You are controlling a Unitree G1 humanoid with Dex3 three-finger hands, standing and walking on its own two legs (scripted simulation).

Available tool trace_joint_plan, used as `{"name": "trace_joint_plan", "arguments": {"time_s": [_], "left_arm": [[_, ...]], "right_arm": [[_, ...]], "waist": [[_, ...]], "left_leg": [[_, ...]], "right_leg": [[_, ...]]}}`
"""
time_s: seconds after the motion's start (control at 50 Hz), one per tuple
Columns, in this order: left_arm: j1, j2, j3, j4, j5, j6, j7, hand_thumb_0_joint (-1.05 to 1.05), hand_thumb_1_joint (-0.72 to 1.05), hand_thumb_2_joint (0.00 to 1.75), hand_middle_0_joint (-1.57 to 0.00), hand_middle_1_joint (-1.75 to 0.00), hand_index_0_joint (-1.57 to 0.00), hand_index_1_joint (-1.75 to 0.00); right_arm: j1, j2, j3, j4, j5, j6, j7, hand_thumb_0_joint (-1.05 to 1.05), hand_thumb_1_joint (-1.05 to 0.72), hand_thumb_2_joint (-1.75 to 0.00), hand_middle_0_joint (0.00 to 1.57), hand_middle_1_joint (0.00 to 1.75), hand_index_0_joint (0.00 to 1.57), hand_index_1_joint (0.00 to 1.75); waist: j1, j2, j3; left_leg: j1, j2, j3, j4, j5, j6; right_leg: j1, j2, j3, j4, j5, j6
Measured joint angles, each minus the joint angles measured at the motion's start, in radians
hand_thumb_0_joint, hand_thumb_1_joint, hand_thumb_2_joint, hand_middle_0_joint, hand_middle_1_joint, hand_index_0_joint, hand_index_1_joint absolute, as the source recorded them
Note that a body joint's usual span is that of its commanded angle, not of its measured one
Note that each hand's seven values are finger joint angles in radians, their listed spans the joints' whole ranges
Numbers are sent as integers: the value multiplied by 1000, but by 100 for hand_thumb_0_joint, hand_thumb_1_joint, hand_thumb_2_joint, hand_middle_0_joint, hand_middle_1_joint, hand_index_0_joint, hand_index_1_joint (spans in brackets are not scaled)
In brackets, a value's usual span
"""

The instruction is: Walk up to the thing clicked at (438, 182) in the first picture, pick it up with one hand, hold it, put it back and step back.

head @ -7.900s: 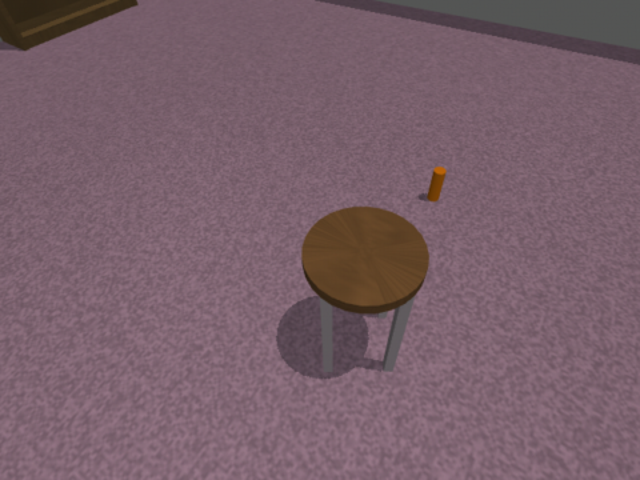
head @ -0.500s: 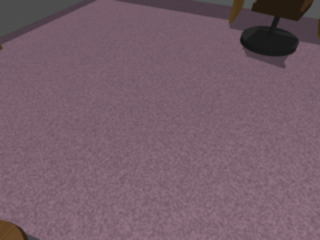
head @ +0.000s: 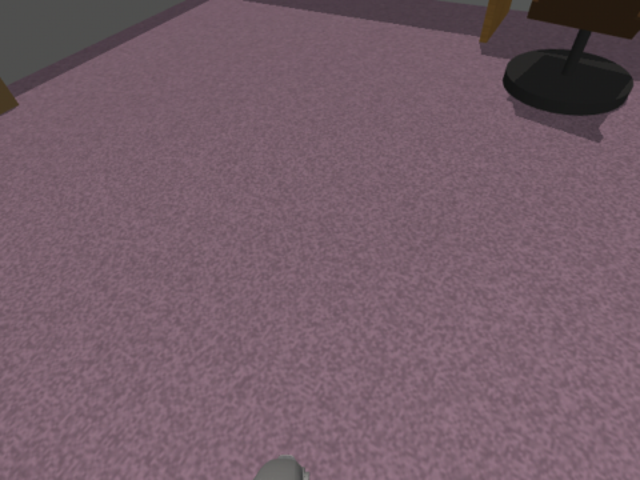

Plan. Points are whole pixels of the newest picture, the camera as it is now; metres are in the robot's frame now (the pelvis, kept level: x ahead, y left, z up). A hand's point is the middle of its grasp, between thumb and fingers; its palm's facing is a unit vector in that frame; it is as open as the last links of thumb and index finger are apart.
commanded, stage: walk up
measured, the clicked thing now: out of the picture +0.36 +1.39 -0.69
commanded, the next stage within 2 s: stand in 1.84 s
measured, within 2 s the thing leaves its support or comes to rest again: neither
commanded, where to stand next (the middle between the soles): +0.48 +0.07 m, yaw +0 degrees
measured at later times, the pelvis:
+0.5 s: pelvis +0.20 +0.03 -0.01, yaw +1 degrees
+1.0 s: pelvis +0.37 +0.08 -0.02, yaw +6 degrees
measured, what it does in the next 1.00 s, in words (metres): walks ahead: left foot, then right foot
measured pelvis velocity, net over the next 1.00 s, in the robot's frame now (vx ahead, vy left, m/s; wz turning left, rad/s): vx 0.37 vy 0.08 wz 0.11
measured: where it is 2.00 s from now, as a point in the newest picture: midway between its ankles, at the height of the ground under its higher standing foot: (326, 409)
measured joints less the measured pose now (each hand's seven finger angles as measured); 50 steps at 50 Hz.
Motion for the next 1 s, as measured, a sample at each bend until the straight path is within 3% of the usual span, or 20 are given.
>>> {"name": "trace_joint_plan", "arguments": {"time_s": [0.1, 0.14, 0.16, 0.18, 0.2, 0.24, 0.28, 0.34, 0.4, 0.48, 0.52, 0.56, 0.6, 0.66, 0.78, 0.88, 0.92, 0.94, 1.0], "left_arm": [[0, 15, 0, -33, 0, -3, -4, 1, 90, 90, -21, -30, -21, -30], [1, 24, -4, -43, -2, 1, -4, 1, 90, 90, -21, -30, -21, -30], [0, 31, -5, -45, -2, 5, -3, 1, 90, 90, -21, -30, -21, -30], [-5, 36, -5, -45, -4, 11, 1, 1, 90, 90, -21, -30, -21, -30], [-13, 33, -6, -41, -10, 20, 5, 1, 91, 90, -21, -30, -21, -30], [-32, 31, -17, -35, -17, 32, 9, 1, 91, 90, -21, -30, -21, -30], [-43, 37, -25, -40, -26, 32, 10, 1, 91, 90, -21, -30, -21, -30], [-54, 43, -26, -57, -29, 23, 2, 1, 91, 90, -21, -30, -21, -30], [-62, 40, -24, -71, -21, 22, -11, 1, 91, 90, -21, -30, -20, -30], [-78, 32, -15, -81, -8, 15, -23, 1, 91, 90, -21, -30, -21, -30], [-74, 35, -8, -86, -4, 5, -26, 1, 91, 90, -21, -30, -21, -30], [-69, 39, 2, -96, 2, -11, -19, 0, 91, 90, -21, -30, -21, -30], [-71, 27, -1, -105, 0, -18, -10, 0, 91, 90, -21, -30, -21, -30], [-57, 7, -17, -113, -7, -18, -5, 0, 91, 90, -21, -30, -21, -30], [-1, 17, -20, -113, -5, -15, -7, 0, 91, 90, -21, -30, -21, -30], [32, 49, -16, -103, -3, 1, -9, 1, 90, 90, -21, -30, -21, -30], [40, 61, -18, -97, -4, 13, -5, 1, 90, 90, -21, -30, -21, -30], [36, 61, -18, -89, -7, 23, -1, 1, 91, 90, -21, -30, -21, -30], [10, 50, -31, -61, -12, 50, 10, 1, 91, 90, -21, -30, -21, -30]], "right_arm": [[-11, 13, 6, -25, -5, -3, 13, 1, -91, -90, 20, 30, 20, 30], [-19, 16, 5, -36, -5, -9, 13, 1, -91, -90, 20, 30, 20, 30], [-28, 20, 3, -43, -5, -16, 10, 1, -91, -90, 20, 30, 20, 30], [-41, 26, 1, -52, -8, -27, 6, 1, -91, -90, 20, 30, 20, 30], [-48, 28, -1, -69, -8, -40, 1, 1, -91, -90, 20, 30, 20, 30], [-48, 35, 1, -100, 10, -57, -9, 1, -91, -90, 20, 30, 20, 30], [-39, 46, 12, -120, 20, -61, -22, 1, -91, -90, 20, 30, 20, 30], [-17, 51, 27, -132, 21, -65, -33, 1, -90, -90, 21, 30, 20, 30], [4, 41, 32, -142, 16, -65, -34, 1, -90, -90, 21, 30, 20, 30], [46, 18, 29, -149, 20, -61, -27, 1, -90, -90, 21, 30, 20, 30], [70, 8, 30, -149, 23, -49, -24, 1, -90, -90, 21, 30, 20, 30], [90, 2, 29, -142, 25, -37, -29, 1, -90, -90, 21, 30, 20, 30], [83, 1, 30, -115, 25, -17, -39, 1, -90, -90, 20, 30, 20, 30], [68, -4, 34, -90, 27, -12, -40, 1, -91, -90, 20, 30, 20, 30], [47, 1, 28, -94, 13, -27, -17, 1, -91, -90, 20, 30, 20, 30], [30, 1, 18, -96, 9, -37, -4, 1, -91, -90, 20, 30, 20, 30], [21, -1, 12, -96, 7, -51, -12, 1, -91, -90, 20, 30, 20, 30], [12, 0, 10, -99, 5, -58, -20, 1, -91, -90, 20, 30, 20, 30], [0, 6, 15, -121, 18, -70, -36, 1, -91, -90, 20, 30, 20, 30]], "waist": [[0, -32, 17], [0, -48, 19], [-2, -67, 25], [-2, -95, 37], [-8, -101, 46], [-29, -99, 49], [-35, -109, 45], [-35, -120, 36], [-42, -112, 34], [-56, -79, 33], [-59, -63, 23], [-54, -42, 12], [-42, -21, 15], [-21, 4, 14], [1, -7, 13], [13, -47, 10], [10, -76, 11], [10, -96, 17], [-10, -96, 23]], "left_leg": [[32, 42, 56, -192, 36, 16], [70, 39, 91, -255, 47, 31], [87, 25, 104, -269, 103, 30], [98, 6, 126, -251, 102, 26], [99, -1, 135, -224, 73, 25], [118, -4, 132, -216, 35, 29], [164, -8, 143, -252, 25, 33], [231, -16, 161, -313, 18, 32], [280, -20, 172, -337, -6, 37], [316, -14, 161, -307, -69, 25], [318, -6, 150, -249, -127, 15], [282, 4, 119, -111, -201, 30], [206, -32, 55, 89, -233, 43], [110, -54, 32, 207, -190, 46], [20, -12, 54, 18, -102, 26], [63, 10, 100, -203, 3, 28], [95, -13, 121, -240, 74, 31], [97, -28, 136, -214, 58, 34], [114, -28, 135, -187, 7, 47]], "right_leg": [[54, -15, -19, 29, -84, 29], [64, -31, -24, 73, -139, 46], [58, -52, -20, 122, -176, 48], [30, -85, -7, 217, -205, 34], [-23, -83, 31, 351, -207, 21], [-141, -34, 105, 607, -224, -2], [-241, -14, 138, 740, -192, -12], [-338, -36, 142, 696, -136, -4], [-380, -71, 119, 531, -112, 18], [-371, -82, 85, 329, -24, 18], [-329, -68, 69, 242, 27, 12], [-309, -49, 56, 240, 66, 11], [-300, -49, 39, 285, 21, 14], [-243, -49, 25, 241, 5, 9], [-144, -62, 5, 147, -9, 15], [-100, -89, -5, 176, -83, 39], [-109, -120, 3, 254, -145, 44], [-135, -139, 25, 332, -155, 30], [-253, -84, 103, 605, -220, 3]]}}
